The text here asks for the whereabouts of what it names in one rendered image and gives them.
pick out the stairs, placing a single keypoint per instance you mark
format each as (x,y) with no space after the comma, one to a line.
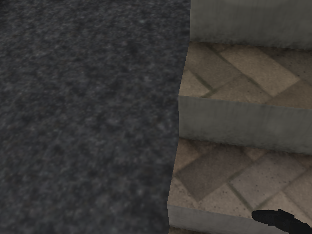
(244,117)

